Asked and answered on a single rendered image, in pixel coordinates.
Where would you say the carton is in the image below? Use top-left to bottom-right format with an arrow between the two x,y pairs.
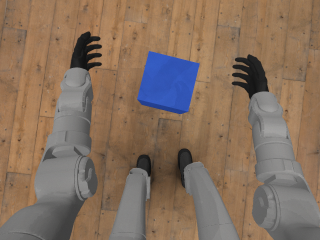
137,51 -> 200,114

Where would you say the robot right upper arm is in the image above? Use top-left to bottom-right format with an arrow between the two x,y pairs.
252,183 -> 320,240

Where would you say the robot right forearm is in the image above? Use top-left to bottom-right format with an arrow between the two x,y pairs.
248,91 -> 320,226

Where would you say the robot left foot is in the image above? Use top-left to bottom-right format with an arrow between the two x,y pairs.
136,154 -> 151,177

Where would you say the robot right hand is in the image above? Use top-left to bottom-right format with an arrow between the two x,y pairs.
231,54 -> 269,99

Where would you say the robot right shin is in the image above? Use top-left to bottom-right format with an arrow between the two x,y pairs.
184,162 -> 209,173

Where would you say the robot left hand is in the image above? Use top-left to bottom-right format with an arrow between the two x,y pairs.
70,31 -> 102,71

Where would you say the robot left upper arm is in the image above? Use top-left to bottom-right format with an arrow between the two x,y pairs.
0,155 -> 98,240

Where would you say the robot left forearm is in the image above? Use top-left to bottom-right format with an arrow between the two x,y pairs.
34,67 -> 94,198

